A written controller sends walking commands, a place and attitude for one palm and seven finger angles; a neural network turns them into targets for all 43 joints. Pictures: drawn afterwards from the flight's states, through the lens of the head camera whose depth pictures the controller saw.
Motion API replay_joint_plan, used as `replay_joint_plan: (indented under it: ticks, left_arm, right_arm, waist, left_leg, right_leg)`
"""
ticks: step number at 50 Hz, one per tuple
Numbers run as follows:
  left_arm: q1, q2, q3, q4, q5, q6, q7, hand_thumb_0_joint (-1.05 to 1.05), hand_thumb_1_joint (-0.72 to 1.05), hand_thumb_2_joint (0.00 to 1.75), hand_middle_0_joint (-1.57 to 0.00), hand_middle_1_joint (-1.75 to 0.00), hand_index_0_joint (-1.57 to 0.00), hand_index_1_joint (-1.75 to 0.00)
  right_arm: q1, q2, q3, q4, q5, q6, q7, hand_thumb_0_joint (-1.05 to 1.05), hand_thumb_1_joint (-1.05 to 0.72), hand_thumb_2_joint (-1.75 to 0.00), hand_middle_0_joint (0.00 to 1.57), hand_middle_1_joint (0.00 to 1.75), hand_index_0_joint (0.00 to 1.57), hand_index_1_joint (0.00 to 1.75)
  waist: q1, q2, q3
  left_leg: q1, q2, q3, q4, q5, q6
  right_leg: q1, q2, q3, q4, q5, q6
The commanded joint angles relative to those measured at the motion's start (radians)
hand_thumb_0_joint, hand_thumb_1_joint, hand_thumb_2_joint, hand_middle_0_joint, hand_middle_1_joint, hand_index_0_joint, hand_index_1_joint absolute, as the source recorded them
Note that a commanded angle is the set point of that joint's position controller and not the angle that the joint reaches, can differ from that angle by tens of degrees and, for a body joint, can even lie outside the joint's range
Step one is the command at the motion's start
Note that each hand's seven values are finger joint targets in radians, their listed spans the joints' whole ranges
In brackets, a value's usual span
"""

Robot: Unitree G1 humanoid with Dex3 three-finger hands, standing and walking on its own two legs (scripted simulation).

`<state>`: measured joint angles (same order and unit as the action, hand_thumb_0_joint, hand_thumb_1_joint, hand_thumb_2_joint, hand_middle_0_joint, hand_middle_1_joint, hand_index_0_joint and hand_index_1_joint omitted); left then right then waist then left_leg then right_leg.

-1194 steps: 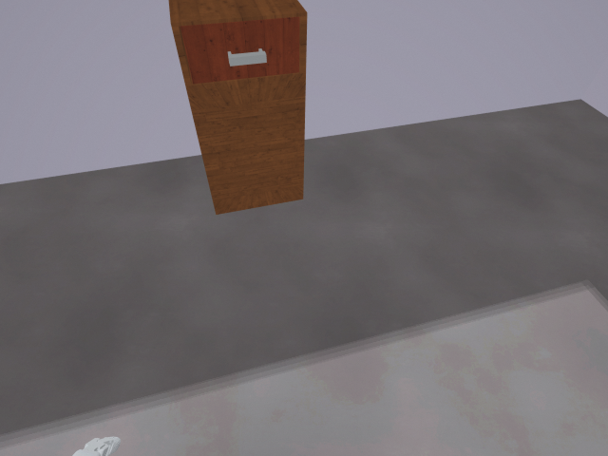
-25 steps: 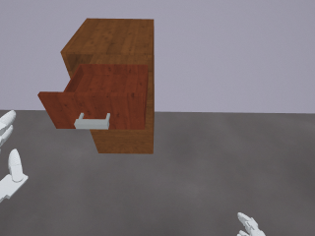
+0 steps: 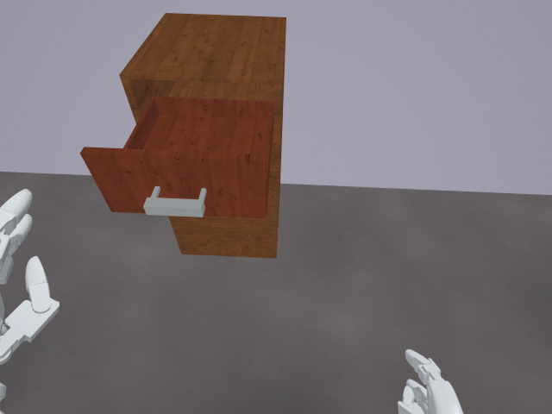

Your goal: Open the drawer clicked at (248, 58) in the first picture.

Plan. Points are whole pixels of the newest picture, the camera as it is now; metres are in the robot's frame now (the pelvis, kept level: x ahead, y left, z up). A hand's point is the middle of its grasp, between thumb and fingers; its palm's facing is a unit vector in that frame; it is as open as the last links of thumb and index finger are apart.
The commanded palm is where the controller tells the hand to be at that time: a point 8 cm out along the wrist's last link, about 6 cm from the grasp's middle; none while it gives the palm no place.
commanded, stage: let the arm hang, fingers relaxed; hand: left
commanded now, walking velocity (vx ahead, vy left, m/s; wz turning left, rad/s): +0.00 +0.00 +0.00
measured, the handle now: (177, 199) +0.53 +0.24 -0.05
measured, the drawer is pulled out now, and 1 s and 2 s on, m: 0.30 0.30 0.30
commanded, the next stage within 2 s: look to check the result in 1.14 s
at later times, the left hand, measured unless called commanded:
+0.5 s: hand out of the picture -0.02 +0.21 -0.17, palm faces +0.00 -0.98 -0.21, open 7.1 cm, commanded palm none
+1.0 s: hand out of the picture +0.01 +0.18 -0.17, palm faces -0.01 -0.98 -0.19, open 7.3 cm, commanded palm none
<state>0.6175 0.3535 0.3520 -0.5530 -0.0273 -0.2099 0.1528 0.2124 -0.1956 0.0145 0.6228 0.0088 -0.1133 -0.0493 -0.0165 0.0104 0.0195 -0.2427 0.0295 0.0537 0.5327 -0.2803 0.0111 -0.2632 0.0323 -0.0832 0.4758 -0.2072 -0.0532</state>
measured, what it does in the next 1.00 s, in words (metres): stands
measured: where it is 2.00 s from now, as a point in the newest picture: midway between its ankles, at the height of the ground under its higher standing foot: outside the picture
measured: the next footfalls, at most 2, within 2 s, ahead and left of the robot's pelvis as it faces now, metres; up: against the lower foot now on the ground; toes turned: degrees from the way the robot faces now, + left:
none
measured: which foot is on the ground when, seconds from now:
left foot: down 0.00-1.00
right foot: down 0.00-1.00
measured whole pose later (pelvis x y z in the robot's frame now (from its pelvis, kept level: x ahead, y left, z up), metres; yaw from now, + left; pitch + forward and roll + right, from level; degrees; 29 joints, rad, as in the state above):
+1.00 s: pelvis +0.00 +0.02 +0.01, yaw -2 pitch -2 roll +0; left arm 0.27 0.13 0.00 1.15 0.01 0.00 0.03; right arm 0.32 -0.10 0.01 1.13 -0.01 0.01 -0.03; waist -0.02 0.02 0.05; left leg -0.13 -0.01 0.09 0.38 -0.22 0.03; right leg -0.19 0.00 -0.04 0.40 -0.17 -0.03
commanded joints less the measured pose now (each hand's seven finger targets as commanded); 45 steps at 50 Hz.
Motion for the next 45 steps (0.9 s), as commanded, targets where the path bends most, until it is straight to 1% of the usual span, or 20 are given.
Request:
replay_joint_plan:
  ticks: [1,2,3,4,5,6,7,8,10,12,15,16,18,19,21,30,33,35,40,45]
  left_arm:
    - [-0.004,0.169,0.104,-0.218,0.0,-0.042,0.026,0.0,0.9,0.9,-0.2,-0.3,-0.2,-0.3]
    - [-0.146,0.046,-0.237,0.639,0.102,0.118,-0.111,0.0,0.9,0.9,-0.2,-0.3,-0.2,-0.3]
    - [-0.108,0.002,-0.218,0.658,0.076,0.185,-0.133,0.0,0.9,0.9,-0.2,-0.3,-0.2,-0.3]
    - [-0.138,-0.036,-0.237,0.687,0.064,0.2,-0.135,0.0,0.9,0.9,-0.2,-0.3,-0.2,-0.3]
    - [-0.181,-0.035,-0.25,0.736,0.063,0.205,-0.136,0.0,0.9,0.9,-0.2,-0.3,-0.2,-0.3]
    - [-0.227,-0.027,-0.257,0.797,0.064,0.207,-0.134,0.0,0.9,0.9,-0.2,-0.3,-0.2,-0.3]
    - [-0.239,-0.025,-0.262,0.859,0.064,0.21,-0.135,0.0,0.9,0.9,-0.2,-0.3,-0.2,-0.3]
    - [-0.254,-0.011,-0.266,0.933,0.065,0.213,-0.134,0.0,0.9,0.9,-0.2,-0.3,-0.2,-0.3]
    - [-0.298,0.005,-0.281,1.089,0.058,0.217,-0.132,0.0,0.9,0.9,-0.2,-0.3,-0.2,-0.3]
    - [-0.338,0.0,-0.3,1.226,0.049,0.222,-0.13,0.0,0.9,0.9,-0.2,-0.3,-0.2,-0.3]
    - [-0.339,-0.007,-0.318,1.391,0.044,0.217,-0.132,0.0,0.9,0.9,-0.2,-0.3,-0.2,-0.3]
    - [-0.332,-0.005,-0.32,1.431,0.044,0.214,-0.131,0.0,0.9,0.9,-0.2,-0.3,-0.2,-0.3]
    - [-0.31,-0.034,-0.316,1.497,0.043,0.208,-0.13,0.0,0.9,0.9,-0.2,-0.3,-0.2,-0.3]
    - [-0.308,-0.031,-0.32,1.522,0.042,0.206,-0.131,0.0,0.9,0.9,-0.2,-0.3,-0.2,-0.3]
    - [-0.302,-0.038,-0.327,1.569,0.041,0.201,-0.128,0.0,0.9,0.9,-0.2,-0.3,-0.2,-0.3]
    - [-0.261,-0.075,-0.346,1.684,0.036,0.205,-0.119,0.0,0.9,0.9,-0.2,-0.3,-0.2,-0.3]
    - [-0.257,-0.086,-0.348,1.695,0.037,0.205,-0.115,0.0,0.9,0.9,-0.2,-0.3,-0.2,-0.3]
    - [-0.253,-0.088,-0.345,1.699,0.037,0.205,-0.114,0.0,0.9,0.9,-0.2,-0.3,-0.2,-0.3]
    - [-0.256,-0.099,-0.341,1.696,0.039,0.205,-0.111,0.0,0.9,0.9,-0.2,-0.3,-0.2,-0.3]
    - [-0.262,-0.111,-0.334,1.686,0.041,0.202,-0.11,0.0,0.9,0.9,-0.2,-0.3,-0.2,-0.3]
  right_arm:
    - [-0.09,-0.117,-0.051,-0.159,0.002,-0.045,-0.013,0.0,-0.9,-0.9,0.2,0.3,0.2,0.3]
    - [-0.061,-0.271,-0.11,0.127,-0.015,-0.064,0.081,0.0,-0.9,-0.9,0.2,0.3,0.2,0.3]
    - [0.03,-0.192,-0.09,0.1,-0.004,-0.001,0.072,0.0,-0.9,-0.9,0.2,0.3,0.2,0.3]
    - [0.011,-0.169,-0.072,0.081,-0.008,0.023,0.063,0.0,-0.9,-0.9,0.2,0.3,0.2,0.3]
    - [-0.014,-0.17,-0.062,0.071,-0.016,0.034,0.058,0.0,-0.9,-0.9,0.2,0.3,0.2,0.3]
    - [-0.013,-0.167,-0.058,0.076,-0.023,0.04,0.053,0.0,-0.9,-0.9,0.2,0.3,0.2,0.3]
    - [-0.017,-0.172,-0.052,0.082,-0.026,0.049,0.046,0.0,-0.9,-0.9,0.2,0.3,0.2,0.3]
    - [-0.022,-0.173,-0.049,0.097,-0.027,0.059,0.042,0.0,-0.9,-0.9,0.2,0.3,0.2,0.3]
    - [-0.018,-0.148,-0.041,0.142,-0.024,0.084,0.036,0.0,-0.9,-0.9,0.2,0.3,0.2,0.3]
    - [-0.021,-0.127,-0.029,0.19,-0.027,0.098,0.035,0.0,-0.9,-0.9,0.2,0.3,0.2,0.3]
    - [-0.012,-0.117,-0.018,0.261,-0.021,0.104,0.03,0.0,-0.9,-0.9,0.2,0.3,0.2,0.3]
    - [0.0,-0.114,-0.017,0.281,-0.017,0.106,0.029,0.0,-0.9,-0.9,0.2,0.3,0.2,0.3]
    - [0.033,-0.089,-0.018,0.322,-0.022,0.108,0.025,0.0,-0.9,-0.9,0.2,0.3,0.2,0.3]
    - [0.048,-0.084,-0.017,0.339,-0.019,0.11,0.024,0.0,-0.9,-0.9,0.2,0.3,0.2,0.3]
    - [0.081,-0.076,-0.02,0.372,-0.015,0.113,0.022,0.0,-0.9,-0.9,0.2,0.3,0.2,0.3]
    - [0.172,-0.04,-0.018,0.475,-0.014,0.117,0.014,0.0,-0.9,-0.9,0.2,0.3,0.2,0.3]
    - [0.187,-0.03,-0.019,0.492,-0.015,0.116,0.013,0.0,-0.9,-0.9,0.2,0.3,0.2,0.3]
    - [0.195,-0.02,-0.019,0.498,-0.015,0.114,0.012,0.0,-0.9,-0.9,0.2,0.3,0.2,0.3]
    - [0.199,-0.008,-0.022,0.509,-0.017,0.114,0.013,0.0,-0.9,-0.9,0.2,0.3,0.2,0.3]
    - [0.206,0.007,-0.025,0.506,-0.019,0.111,0.013,0.0,-0.9,-0.9,0.2,0.3,0.2,0.3]
  waist:
    - [-0.006,-0.042,-0.071]
    - [-0.056,0.038,-0.058]
    - [-0.032,0.06,-0.125]
    - [-0.011,0.03,-0.13]
    - [-0.001,-0.012,-0.106]
    - [0.0,-0.094,-0.111]
    - [0.012,-0.136,-0.112]
    - [0.019,-0.132,-0.112]
    - [0.013,-0.09,-0.093]
    - [0.016,0.07,-0.038]
    - [0.022,0.092,-0.002]
    - [0.021,0.079,-0.003]
    - [0.021,0.144,-0.028]
    - [0.018,0.133,-0.034]
    - [0.013,0.056,-0.016]
    - [0.01,-0.016,0.072]
    - [0.01,0.007,0.088]
    - [0.011,-0.015,0.083]
    - [0.013,-0.006,0.125]
    - [0.011,0.0,0.113]
  left_leg:
    - [0.045,0.028,-0.045,-0.106,0.06,0.024]
    - [0.0,0.079,-0.125,0.058,0.339,0.024]
    - [0.021,0.103,-0.118,-0.014,0.426,0.03]
    - [-0.033,0.13,-0.165,-0.048,0.416,0.056]
    - [-0.069,0.14,-0.183,-0.065,0.411,0.07]
    - [-0.057,0.142,-0.204,-0.07,0.448,0.073]
    - [-0.058,0.126,-0.187,-0.058,0.473,0.07]
    - [-0.043,0.094,-0.148,-0.047,0.452,0.051]
    - [-0.005,0.049,-0.109,-0.069,0.311,0.025]
    - [-0.002,0.063,-0.112,-0.145,0.277,0.022]
    - [0.008,0.069,-0.115,-0.208,0.166,0.023]
    - [0.027,0.073,-0.118,-0.216,0.144,0.023]
    - [0.049,0.067,-0.103,-0.225,0.105,0.025]
    - [0.056,0.067,-0.098,-0.224,0.1,0.022]
    - [0.084,0.076,-0.101,-0.228,0.105,0.024]
    - [0.062,0.079,-0.101,-0.264,0.041,0.033]
    - [0.057,0.08,-0.098,-0.269,0.028,0.033]
    - [0.057,0.08,-0.1,-0.273,0.032,0.033]
    - [0.031,0.074,-0.094,-0.278,-0.005,0.032]
    - [0.034,0.073,-0.089,-0.272,0.011,0.031]
  right_leg:
    - [0.054,-0.191,0.232,-0.192,0.034,0.001]
    - [-0.074,-0.195,0.118,0.058,0.296,-0.003]
    - [-0.033,-0.132,0.105,0.097,0.259,0.014]
    - [-0.018,-0.105,0.072,0.121,0.152,0.029]
    - [-0.007,-0.091,0.072,0.127,0.109,0.032]
    - [0.009,-0.085,0.077,0.127,0.121,0.024]
    - [0.056,-0.098,0.09,0.092,0.185,0.024]
    - [0.089,-0.119,0.11,0.063,0.27,0.015]
    - [0.106,-0.153,0.156,0.007,0.309,-0.009]
    - [0.102,-0.131,0.145,-0.022,0.206,0.003]
    - [0.114,-0.121,0.154,-0.092,0.099,0.008]
    - [0.11,-0.121,0.151,-0.111,0.083,0.007]
    - [0.126,-0.127,0.151,-0.14,0.079,0.004]
    - [0.131,-0.128,0.149,-0.147,0.085,0.003]
    - [0.108,-0.129,0.141,-0.162,0.085,0.0]
    - [0.066,-0.125,0.136,-0.179,0.009,0.003]
    - [0.053,-0.122,0.136,-0.174,-0.002,0.004]
    - [0.056,-0.121,0.136,-0.166,0.007,0.004]
    - [0.034,-0.119,0.141,-0.17,-0.024,0.005]
    - [0.037,-0.12,0.14,-0.166,-0.007,0.004]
